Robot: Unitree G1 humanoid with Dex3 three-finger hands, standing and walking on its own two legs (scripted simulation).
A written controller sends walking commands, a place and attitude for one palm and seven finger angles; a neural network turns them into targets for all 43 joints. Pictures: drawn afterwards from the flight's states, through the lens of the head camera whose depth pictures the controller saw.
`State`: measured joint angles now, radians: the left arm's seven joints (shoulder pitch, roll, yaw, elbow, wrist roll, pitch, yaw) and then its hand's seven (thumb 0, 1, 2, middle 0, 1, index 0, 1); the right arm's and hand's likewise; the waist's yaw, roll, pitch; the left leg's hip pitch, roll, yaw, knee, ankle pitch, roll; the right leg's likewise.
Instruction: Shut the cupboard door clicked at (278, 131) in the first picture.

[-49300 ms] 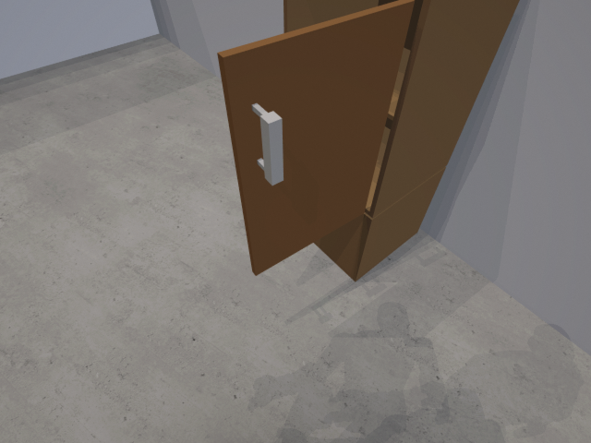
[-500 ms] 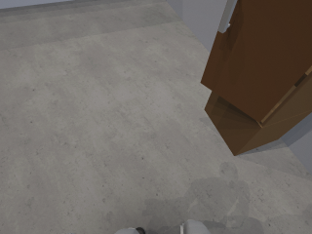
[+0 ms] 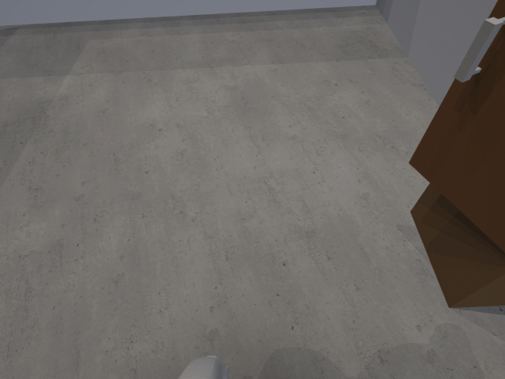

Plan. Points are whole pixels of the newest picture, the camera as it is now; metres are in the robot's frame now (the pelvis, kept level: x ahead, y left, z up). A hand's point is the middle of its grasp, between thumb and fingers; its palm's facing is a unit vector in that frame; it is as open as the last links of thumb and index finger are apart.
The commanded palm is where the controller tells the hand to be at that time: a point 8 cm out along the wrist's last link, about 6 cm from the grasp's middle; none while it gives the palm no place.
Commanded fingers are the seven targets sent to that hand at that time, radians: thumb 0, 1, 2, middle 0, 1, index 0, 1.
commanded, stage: walk to a spot facing it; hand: left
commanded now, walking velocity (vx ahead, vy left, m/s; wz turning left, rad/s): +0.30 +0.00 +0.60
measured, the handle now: (483, 49) +0.76 -0.51 +0.09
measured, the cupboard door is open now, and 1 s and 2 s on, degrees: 24 24 24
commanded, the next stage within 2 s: turn to face it in 0.50 s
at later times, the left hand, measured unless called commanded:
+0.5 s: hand out of the picture +0.14 +0.29 -0.17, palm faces +0.26 -0.94 -0.22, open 7.4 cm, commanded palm none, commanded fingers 0.00 0.90 0.90 -0.20 -0.30 -0.20 -0.30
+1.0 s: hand (137, 289) +0.31 +0.26 -0.17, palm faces +0.17 -0.96 -0.23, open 7.3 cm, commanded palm none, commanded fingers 0.00 0.90 0.90 -0.20 -0.30 -0.20 -0.30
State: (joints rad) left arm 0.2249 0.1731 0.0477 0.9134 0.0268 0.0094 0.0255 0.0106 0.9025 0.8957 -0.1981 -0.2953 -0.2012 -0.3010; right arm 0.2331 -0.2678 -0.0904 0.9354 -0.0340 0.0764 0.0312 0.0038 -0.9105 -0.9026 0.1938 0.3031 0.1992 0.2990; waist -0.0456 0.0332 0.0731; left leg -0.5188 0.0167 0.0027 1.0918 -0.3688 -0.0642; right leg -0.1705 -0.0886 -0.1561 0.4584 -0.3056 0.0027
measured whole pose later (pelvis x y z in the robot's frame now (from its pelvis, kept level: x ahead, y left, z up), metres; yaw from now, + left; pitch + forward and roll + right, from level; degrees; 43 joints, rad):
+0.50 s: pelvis +0.13 +0.08 +0.00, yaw +13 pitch -1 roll +1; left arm 0.22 0.23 0.08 0.94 0.03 0.01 -0.03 0.01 0.91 0.90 -0.19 -0.29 -0.19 -0.30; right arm 0.30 -0.17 -0.02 0.99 -0.03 -0.04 -0.01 0.00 -0.91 -0.90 0.20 0.30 0.20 0.30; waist 0.01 -0.03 0.06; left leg -0.04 -0.03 0.04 0.36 -0.31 0.04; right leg -0.59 -0.14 -0.04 0.93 -0.17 0.05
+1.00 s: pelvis +0.30 +0.07 +0.00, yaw +6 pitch +2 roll +0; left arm 0.24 0.16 0.08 0.99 0.03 0.01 0.02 0.00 0.93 0.90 -0.20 -0.30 -0.20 -0.30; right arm 0.14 -0.18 -0.04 0.96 -0.02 0.02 -0.02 0.00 -0.91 -0.90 0.19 0.30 0.20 0.30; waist 0.02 0.01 0.08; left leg -0.47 0.05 0.00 0.88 -0.38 -0.05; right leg -0.31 0.07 0.02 0.42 -0.14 -0.07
